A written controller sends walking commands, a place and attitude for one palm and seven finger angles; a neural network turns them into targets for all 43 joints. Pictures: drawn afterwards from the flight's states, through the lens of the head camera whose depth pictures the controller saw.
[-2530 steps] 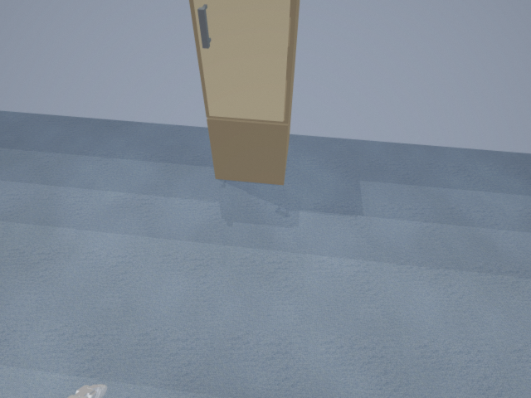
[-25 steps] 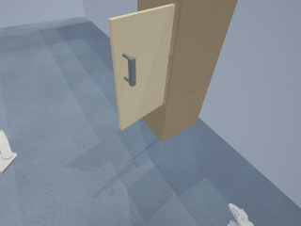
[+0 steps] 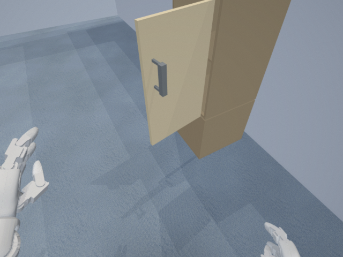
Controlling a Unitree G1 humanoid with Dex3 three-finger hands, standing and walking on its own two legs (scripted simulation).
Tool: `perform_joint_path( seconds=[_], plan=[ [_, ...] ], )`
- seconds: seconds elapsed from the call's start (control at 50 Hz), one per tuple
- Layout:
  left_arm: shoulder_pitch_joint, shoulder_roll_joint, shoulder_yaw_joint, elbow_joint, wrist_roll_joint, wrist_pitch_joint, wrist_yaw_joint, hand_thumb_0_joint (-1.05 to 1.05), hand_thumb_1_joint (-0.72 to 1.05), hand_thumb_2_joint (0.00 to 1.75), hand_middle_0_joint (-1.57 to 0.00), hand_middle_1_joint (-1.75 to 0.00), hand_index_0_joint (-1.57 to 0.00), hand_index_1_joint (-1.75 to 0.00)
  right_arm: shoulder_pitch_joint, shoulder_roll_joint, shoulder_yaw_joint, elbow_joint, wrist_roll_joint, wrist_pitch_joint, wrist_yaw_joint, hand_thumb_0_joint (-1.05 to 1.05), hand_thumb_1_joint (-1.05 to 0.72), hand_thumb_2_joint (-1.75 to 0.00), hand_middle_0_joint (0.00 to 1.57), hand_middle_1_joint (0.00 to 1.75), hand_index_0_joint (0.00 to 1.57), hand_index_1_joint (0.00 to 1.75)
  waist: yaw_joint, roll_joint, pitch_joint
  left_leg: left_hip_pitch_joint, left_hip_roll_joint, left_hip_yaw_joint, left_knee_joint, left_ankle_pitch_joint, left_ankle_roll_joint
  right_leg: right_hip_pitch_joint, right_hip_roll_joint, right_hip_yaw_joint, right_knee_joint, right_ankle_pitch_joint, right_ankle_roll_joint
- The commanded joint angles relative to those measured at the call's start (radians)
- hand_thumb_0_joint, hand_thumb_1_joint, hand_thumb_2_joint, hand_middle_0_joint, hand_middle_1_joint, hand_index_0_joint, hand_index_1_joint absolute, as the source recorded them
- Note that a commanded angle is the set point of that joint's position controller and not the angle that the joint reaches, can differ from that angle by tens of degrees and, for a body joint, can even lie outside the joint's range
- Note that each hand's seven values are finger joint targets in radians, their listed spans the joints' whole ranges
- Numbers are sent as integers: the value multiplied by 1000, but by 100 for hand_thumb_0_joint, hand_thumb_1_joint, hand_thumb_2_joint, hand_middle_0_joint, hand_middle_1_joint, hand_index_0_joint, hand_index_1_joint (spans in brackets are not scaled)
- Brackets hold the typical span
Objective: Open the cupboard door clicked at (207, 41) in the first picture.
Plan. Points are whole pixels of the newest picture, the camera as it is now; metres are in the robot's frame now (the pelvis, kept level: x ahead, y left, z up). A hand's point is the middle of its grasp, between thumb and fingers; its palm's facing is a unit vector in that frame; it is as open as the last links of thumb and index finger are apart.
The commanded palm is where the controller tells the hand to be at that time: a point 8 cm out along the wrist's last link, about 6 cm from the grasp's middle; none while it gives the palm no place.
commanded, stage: let the arm hang, fingers relaxed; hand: left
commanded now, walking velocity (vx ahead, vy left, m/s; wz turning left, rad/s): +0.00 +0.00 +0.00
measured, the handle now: (159, 77) +0.70 +0.10 +0.05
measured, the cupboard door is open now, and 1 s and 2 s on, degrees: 100 100 100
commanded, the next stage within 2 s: look to check the result in 1.04 s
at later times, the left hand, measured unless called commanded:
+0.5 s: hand out of the picture -0.04 +0.21 -0.16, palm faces +0.04 -0.97 -0.24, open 7.2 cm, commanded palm none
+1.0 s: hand out of the picture +0.01 +0.19 -0.16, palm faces +0.05 -0.98 -0.19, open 7.3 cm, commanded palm none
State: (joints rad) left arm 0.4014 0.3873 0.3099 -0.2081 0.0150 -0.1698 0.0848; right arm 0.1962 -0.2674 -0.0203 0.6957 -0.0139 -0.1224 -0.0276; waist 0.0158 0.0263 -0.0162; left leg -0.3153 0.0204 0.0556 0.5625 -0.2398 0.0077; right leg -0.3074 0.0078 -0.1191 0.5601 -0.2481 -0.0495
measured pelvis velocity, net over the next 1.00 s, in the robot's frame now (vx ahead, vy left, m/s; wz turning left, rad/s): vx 0.00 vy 0.02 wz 0.00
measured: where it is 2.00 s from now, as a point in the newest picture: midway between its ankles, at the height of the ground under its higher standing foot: outside the picture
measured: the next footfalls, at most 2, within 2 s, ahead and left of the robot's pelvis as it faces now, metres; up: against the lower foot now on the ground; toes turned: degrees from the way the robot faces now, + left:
none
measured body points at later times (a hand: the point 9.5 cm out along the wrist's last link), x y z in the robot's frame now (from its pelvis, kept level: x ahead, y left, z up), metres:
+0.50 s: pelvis +0.00 +0.01 +0.01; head +0.01 +0.01 +0.46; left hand -0.04 +0.26 -0.14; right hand -0.04 -0.21 -0.15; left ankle +0.04 +0.11 -0.73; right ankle +0.03 -0.08 -0.73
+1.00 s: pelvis +0.00 +0.02 +0.01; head +0.00 +0.01 +0.46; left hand +0.00 +0.24 -0.15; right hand -0.01 -0.18 -0.16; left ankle +0.04 +0.11 -0.73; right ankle +0.03 -0.08 -0.73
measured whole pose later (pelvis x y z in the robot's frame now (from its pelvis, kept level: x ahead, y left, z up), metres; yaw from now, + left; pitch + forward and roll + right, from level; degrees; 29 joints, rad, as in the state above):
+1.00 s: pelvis +0.00 +0.02 +0.01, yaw +0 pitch -2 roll +0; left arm 0.28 0.13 0.02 1.14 0.01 -0.01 0.03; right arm 0.31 -0.11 0.00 1.14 -0.03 0.00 -0.03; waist -0.01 0.01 0.02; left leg -0.21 -0.01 0.07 0.41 -0.18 0.04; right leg -0.21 -0.01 -0.10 0.42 -0.19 -0.03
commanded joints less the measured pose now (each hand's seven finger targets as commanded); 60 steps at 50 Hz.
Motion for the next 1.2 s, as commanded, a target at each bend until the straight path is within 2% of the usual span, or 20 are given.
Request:
perform_joint_path(
  seconds=[0.0,0.02,0.04,0.06,0.08,0.12,0.14,0.18,0.22,0.24,0.26,0.3,0.34,0.46,0.5,0.62,0.7,0.82,1.08,1.18],
  plan=[
    [-30,-68,-206,484,25,163,-93,0,90,90,-20,-30,-20,-30,-11,-98,-19,0,-9,51,22,0,-90,-90,20,30,20,30,-9,-166,-71,-105,112,-144,-65,138,57,114,-118,141,-56,156,13],
    [-67,-41,-208,543,27,158,-92,0,90,90,-20,-30,-20,-30,-2,-96,-18,10,-9,62,22,0,-90,-90,20,30,20,30,-20,-260,-79,-57,71,-111,-20,123,42,105,-163,179,-104,196,-7],
    [-105,-20,-212,607,25,155,-89,0,90,90,-20,-30,-20,-30,8,-99,-19,28,-9,76,22,0,-90,-90,20,30,20,30,-32,-307,-71,-11,36,-85,9,90,30,73,-204,204,-148,202,-37],
    [-135,-13,-221,679,21,155,-86,0,90,90,-20,-30,-20,-30,3,-100,-20,50,-13,92,24,0,-90,-90,20,30,20,30,-36,-281,-49,25,21,-76,14,76,25,42,-220,210,-166,209,-57],
    [-165,-9,-231,742,17,159,-80,0,90,90,-20,-30,-20,-30,3,-97,-17,70,-15,105,26,0,-90,-90,20,30,20,30,-44,-195,-36,51,25,-80,-9,106,22,30,-212,193,-161,175,-62],
    [-174,-41,-256,869,8,165,-73,0,90,90,-20,-30,-20,-30,-7,-52,5,125,-19,117,29,0,-90,-90,20,30,20,30,-37,-12,-15,71,55,-103,-91,175,21,36,-165,160,-146,120,-26],
    [-171,-49,-265,930,3,168,-70,0,90,90,-20,-30,-20,-30,-17,-50,13,151,-19,119,26,0,-90,-90,20,30,20,30,-26,62,7,40,77,-131,-149,157,26,66,-134,144,-146,69,-5],
    [-141,-49,-271,1035,0,168,-66,0,90,90,-20,-30,-20,-30,-23,-56,17,194,-14,121,20,0,-90,-90,20,30,20,30,-6,93,22,-9,91,-155,-212,62,28,134,-114,144,-182,12,6],
    [-105,-94,-256,1107,2,162,-62,0,90,90,-20,-30,-20,-30,7,-26,11,238,-18,122,13,0,-90,-90,20,30,20,30,-5,127,-1,1,78,-136,-224,-14,23,164,-124,149,-221,0,-6],
    [-103,-92,-258,1133,0,160,-60,0,90,90,-20,-30,-20,-30,25,-15,10,259,-18,124,12,0,-90,-90,20,30,20,30,-8,149,-11,8,71,-128,-224,-33,21,171,-128,152,-232,-4,-10],
    [-101,-89,-261,1159,-2,159,-60,0,90,90,-20,-30,-20,-30,42,-6,9,277,-16,126,12,0,-90,-90,20,30,20,30,-10,147,-11,16,68,-124,-229,-49,19,167,-131,149,-240,-15,-12],
    [-109,-91,-266,1198,-3,158,-59,0,90,90,-20,-30,-20,-30,86,1,4,312,-13,131,10,0,-90,-90,20,30,20,30,-17,31,11,30,71,-124,-231,-45,22,148,-131,144,-265,-47,-12],
    [-107,-96,-270,1235,-5,158,-59,0,90,90,-20,-30,-20,-30,119,5,3,346,-12,132,8,0,-90,-90,20,30,20,30,-22,-11,45,47,68,-115,-229,-38,24,112,-135,143,-284,-83,-13],
    [-73,-107,-276,1306,-7,161,-55,0,90,90,-20,-30,-20,-30,173,22,6,401,-11,132,1,0,-90,-90,20,30,20,30,-22,-17,87,51,72,-109,-249,-50,30,84,-130,139,-286,-109,-11],
    [-68,-109,-276,1316,-8,162,-53,0,90,90,-20,-30,-20,-30,187,30,6,413,-10,131,1,0,-90,-90,20,30,20,30,-20,-39,88,48,73,-111,-253,-48,31,90,-128,138,-279,-109,-10],
    [-48,-134,-276,1332,-7,165,-48,0,90,90,-20,-30,-20,-30,206,52,9,430,-12,128,-2,0,-90,-90,20,30,20,30,-19,-9,116,27,76,-122,-275,-77,33,75,-122,135,-259,-107,-5],
    [-38,-147,-276,1333,-5,164,-45,0,90,90,-20,-30,-20,-30,206,65,6,430,-13,128,-2,0,-90,-90,20,30,20,30,-19,-26,123,28,72,-116,-271,-73,32,67,-120,134,-255,-99,-1],
    [-49,-162,-273,1324,-3,161,-44,0,90,90,-20,-30,-20,-30,200,74,4,427,-13,123,-2,0,-90,-90,20,30,20,30,-19,-6,141,18,74,-121,-283,-74,31,64,-117,135,-246,-69,2],
    [-71,-133,-268,1318,-3,150,-47,0,90,90,-20,-30,-20,-30,162,35,-4,419,-8,115,-4,0,-90,-90,20,30,20,30,-21,-17,97,82,78,-115,-270,11,31,97,-125,133,-249,0,0],
    [-85,-115,-267,1321,-4,149,-49,0,90,90,-20,-30,-20,-30,142,17,-5,419,-8,116,-3,0,-90,-90,20,30,20,30,-21,-16,105,83,80,-114,-275,8,29,103,-127,135,-259,-8,-2]
  ],
)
